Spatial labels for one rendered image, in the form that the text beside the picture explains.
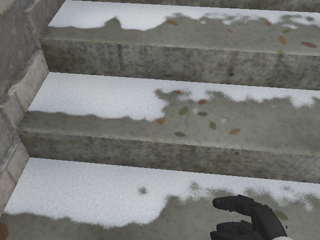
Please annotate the right robot hand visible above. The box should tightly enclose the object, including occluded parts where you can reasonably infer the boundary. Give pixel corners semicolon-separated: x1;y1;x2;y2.
210;194;288;240

